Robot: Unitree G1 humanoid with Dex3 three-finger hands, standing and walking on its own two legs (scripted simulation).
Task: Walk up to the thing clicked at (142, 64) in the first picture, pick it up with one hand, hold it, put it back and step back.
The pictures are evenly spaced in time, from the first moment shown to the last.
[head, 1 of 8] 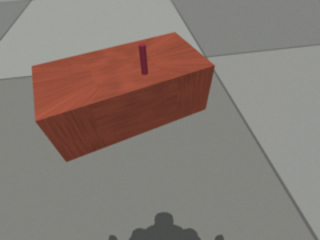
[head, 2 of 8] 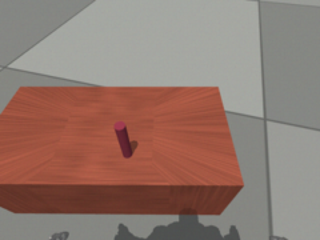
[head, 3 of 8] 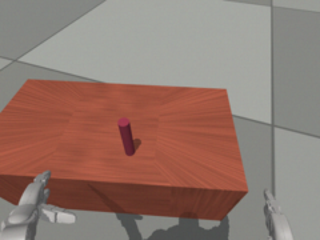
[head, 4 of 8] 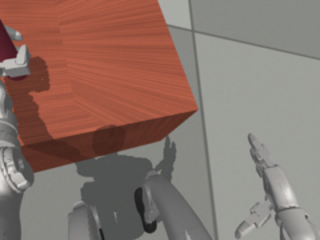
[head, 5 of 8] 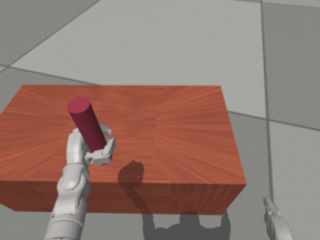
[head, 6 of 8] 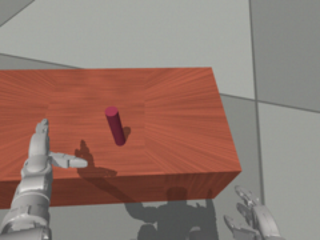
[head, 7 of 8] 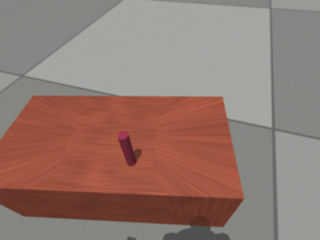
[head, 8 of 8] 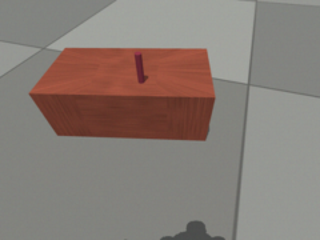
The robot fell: no
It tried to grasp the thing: yes
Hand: left
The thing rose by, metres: 0.30
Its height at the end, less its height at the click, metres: +0.00
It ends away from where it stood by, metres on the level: 0.01
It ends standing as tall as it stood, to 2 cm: yes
